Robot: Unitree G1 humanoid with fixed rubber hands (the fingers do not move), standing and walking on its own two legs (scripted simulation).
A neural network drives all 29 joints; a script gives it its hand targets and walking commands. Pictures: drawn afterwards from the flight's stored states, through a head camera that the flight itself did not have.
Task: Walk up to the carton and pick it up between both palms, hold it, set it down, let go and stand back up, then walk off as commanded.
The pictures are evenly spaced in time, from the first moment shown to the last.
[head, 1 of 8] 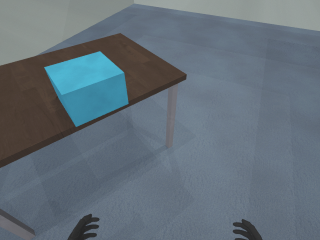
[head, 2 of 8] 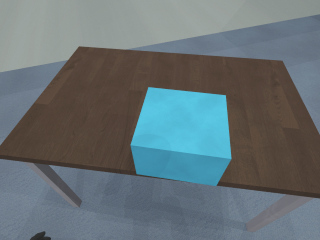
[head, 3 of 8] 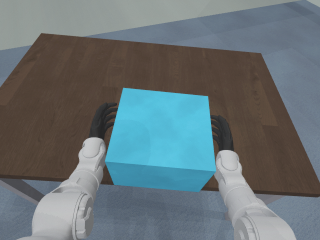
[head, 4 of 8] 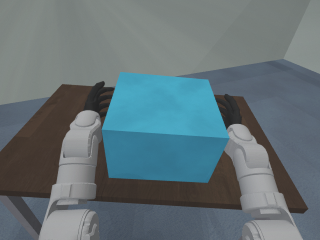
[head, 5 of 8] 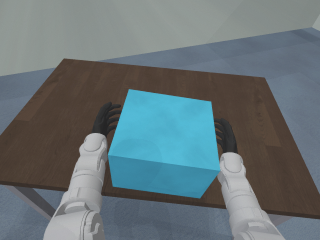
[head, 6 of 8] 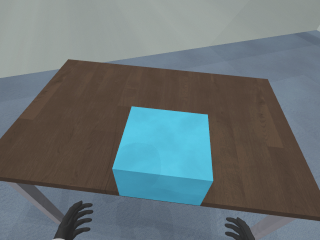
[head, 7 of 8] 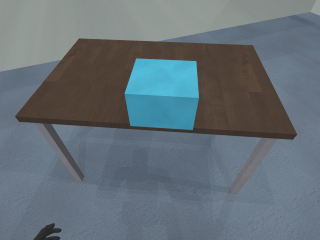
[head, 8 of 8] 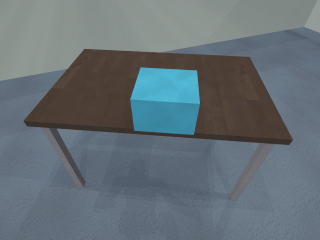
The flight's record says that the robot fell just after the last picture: no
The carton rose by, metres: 0.20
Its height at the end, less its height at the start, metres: +0.00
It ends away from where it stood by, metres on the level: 0.01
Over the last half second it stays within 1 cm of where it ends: yes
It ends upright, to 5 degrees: yes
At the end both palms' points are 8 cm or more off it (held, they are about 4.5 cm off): yes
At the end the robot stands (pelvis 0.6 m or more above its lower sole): yes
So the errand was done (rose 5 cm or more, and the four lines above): yes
